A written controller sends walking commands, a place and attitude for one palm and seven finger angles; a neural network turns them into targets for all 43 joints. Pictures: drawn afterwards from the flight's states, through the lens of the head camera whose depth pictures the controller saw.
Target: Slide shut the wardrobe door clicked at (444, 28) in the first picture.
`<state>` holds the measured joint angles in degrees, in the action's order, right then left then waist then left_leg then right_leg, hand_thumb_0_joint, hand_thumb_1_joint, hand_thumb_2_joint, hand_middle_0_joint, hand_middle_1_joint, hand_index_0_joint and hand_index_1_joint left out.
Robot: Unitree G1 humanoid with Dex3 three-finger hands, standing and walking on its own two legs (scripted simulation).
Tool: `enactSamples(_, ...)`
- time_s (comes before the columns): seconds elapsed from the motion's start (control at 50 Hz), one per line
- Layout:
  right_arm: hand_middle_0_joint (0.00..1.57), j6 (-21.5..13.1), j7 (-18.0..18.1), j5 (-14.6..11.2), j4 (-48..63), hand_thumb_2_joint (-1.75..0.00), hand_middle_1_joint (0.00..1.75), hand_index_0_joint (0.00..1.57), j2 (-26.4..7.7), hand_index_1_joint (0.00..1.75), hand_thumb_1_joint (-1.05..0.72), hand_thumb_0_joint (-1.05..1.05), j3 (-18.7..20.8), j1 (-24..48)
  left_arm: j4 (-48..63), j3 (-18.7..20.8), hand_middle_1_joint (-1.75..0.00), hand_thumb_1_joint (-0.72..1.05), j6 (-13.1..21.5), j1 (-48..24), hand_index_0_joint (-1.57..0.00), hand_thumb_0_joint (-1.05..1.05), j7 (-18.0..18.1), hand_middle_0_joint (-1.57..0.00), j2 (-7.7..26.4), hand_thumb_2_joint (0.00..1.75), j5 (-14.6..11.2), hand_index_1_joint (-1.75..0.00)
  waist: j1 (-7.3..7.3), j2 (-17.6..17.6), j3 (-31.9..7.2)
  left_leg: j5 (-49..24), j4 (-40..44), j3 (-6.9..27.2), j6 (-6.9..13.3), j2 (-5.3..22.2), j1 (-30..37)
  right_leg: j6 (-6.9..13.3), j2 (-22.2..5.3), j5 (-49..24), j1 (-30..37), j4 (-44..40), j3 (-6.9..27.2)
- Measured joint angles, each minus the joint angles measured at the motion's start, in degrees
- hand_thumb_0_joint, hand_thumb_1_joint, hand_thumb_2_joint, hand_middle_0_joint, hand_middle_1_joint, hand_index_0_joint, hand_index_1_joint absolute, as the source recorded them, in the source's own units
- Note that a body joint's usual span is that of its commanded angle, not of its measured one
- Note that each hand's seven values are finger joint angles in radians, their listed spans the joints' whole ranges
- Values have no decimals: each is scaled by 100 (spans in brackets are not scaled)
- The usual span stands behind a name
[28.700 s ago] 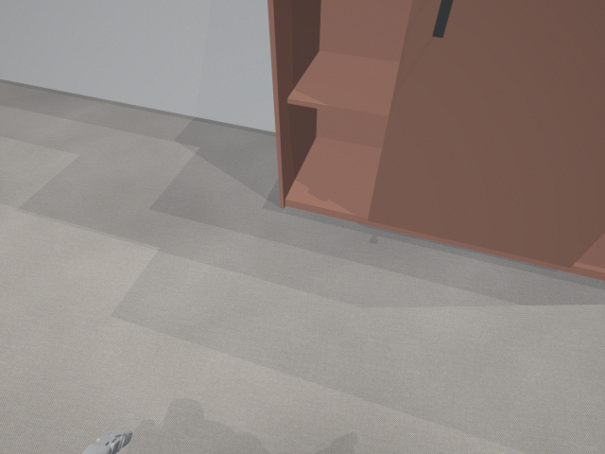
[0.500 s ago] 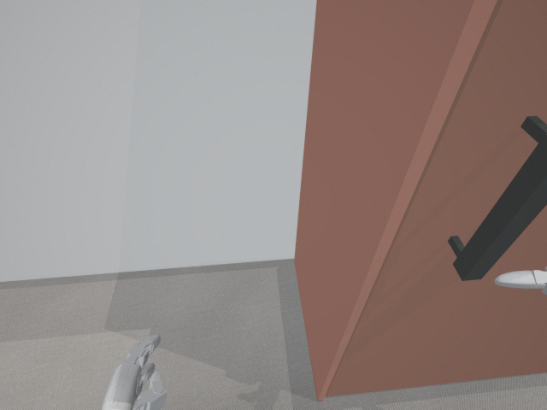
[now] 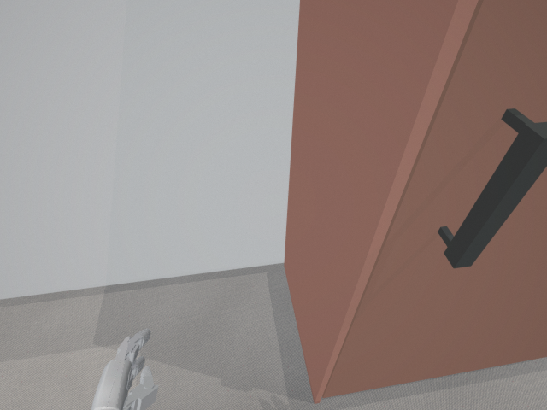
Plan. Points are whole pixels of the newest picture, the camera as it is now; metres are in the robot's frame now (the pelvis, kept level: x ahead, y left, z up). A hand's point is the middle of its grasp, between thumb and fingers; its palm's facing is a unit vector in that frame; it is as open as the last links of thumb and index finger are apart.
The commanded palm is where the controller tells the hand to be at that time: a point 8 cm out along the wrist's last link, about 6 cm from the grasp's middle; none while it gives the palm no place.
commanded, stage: slip the hand off the handle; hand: right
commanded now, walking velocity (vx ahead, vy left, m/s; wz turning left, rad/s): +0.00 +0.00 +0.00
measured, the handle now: (482, 195) +0.31 -0.27 +0.20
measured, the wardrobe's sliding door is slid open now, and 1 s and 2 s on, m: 0.00 0.00 0.00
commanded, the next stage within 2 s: draw the hand back to the body in 0.18 s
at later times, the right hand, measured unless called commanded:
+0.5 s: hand out of the picture +0.18 -0.32 +0.17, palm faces +0.23 +0.94 -0.25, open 14.7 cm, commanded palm +0.12 -0.36 +0.20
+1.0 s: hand out of the picture +0.18 -0.29 +0.17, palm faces +0.43 +0.82 -0.37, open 13.6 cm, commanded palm +0.13 -0.33 +0.20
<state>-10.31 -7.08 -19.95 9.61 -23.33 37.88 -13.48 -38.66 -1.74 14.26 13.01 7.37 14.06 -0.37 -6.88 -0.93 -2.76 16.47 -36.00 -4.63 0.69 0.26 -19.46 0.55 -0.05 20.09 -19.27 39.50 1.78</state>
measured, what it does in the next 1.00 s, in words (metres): stands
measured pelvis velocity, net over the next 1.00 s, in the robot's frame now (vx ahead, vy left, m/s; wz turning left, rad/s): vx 0.00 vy -0.01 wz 0.04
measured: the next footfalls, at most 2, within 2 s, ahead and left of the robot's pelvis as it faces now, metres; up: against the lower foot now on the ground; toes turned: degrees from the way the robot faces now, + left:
none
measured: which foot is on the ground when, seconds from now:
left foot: down 0.00-1.00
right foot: down 0.00-1.00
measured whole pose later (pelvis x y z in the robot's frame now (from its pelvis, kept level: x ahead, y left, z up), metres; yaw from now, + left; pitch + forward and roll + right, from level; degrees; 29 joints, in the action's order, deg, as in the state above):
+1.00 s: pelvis +0.00 -0.01 +0.01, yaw +2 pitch -4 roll +2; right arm 0.2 0.5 -8.7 27.0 -22.3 26.6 -29.2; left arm -34.1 -2.1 17.8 14.7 3.5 13.7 -0.5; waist -5.6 -1.6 -0.2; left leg 12.2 -27.3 -2.5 0.3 -1.0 -11.4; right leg 0.8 -1.0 17.6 -11.2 32.5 -0.3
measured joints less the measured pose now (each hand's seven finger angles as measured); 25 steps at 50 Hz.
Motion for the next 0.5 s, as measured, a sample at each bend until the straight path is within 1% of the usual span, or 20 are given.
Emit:
enactSamples(0.06,26,23,-154,-44,-51,-20,115,25,-7,115,56,-1,-56,75,-12,-11,-30,90,73,-81,-20,1,45,-20,13,90,-5,-30,-26,-34,11,17,-28,-45,-7,-1,-14,5,0,35,-59,93,47)
enactSamples(0.12,26,57,-261,-66,-10,-20,115,25,-41,115,56,-1,-130,40,10,-30,-30,90,127,-140,-20,1,49,-20,-15,90,0,-30,-8,-41,-5,45,-61,-41,-21,-4,-26,21,-2,86,-84,162,43)
enactSamples(0.22,26,87,-339,-168,393,-20,115,25,-72,115,56,-2,-169,-401,149,-88,-30,90,212,-112,-20,1,-26,-20,-94,90,30,-30,38,-4,-48,104,-111,61,-63,11,-19,66,12,172,-27,180,-59)
enactSamples(0.32,26,52,-316,-321,839,-20,115,25,-22,115,56,-2,-124,-745,210,-131,-30,90,270,-2,-20,1,-93,-20,-147,90,54,-30,-22,43,-74,158,-154,121,-114,57,-13,102,58,223,5,188,-117)
enactSamples(0.34,26,109,-376,-278,865,-20,115,25,-32,115,56,-2,-120,-785,205,-148,-30,90,265,16,-20,1,-100,-20,-145,90,26,-30,-46,37,-77,160,-146,124,-122,62,2,110,63,229,17,187,-119)
enactSamples(0.38,26,490,-598,-200,935,-20,115,25,-93,115,56,-2,-201,-873,233,-191,-30,90,216,74,-20,1,-83,-20,-124,90,-58,-30,-92,-10,-82,143,-79,121,-144,71,89,131,74,228,85,152,-116)
enactSamples(0.42,26,898,-801,-147,1032,-20,115,25,-151,115,56,-2,-383,-927,260,-232,-30,90,210,114,-20,1,-30,-20,-97,90,-113,-30,-123,-72,-75,118,1,115,-164,84,198,157,91,216,175,103,-110)
enactSamples(0.5,26,1551,-1211,-158,1140,-20,115,25,-307,115,56,-2,-677,-978,288,-327,-30,90,273,95,-20,2,50,-20,-98,90,-225,-30,-102,-150,-70,43,186,134,-184,86,414,186,98,168,379,-44,-128)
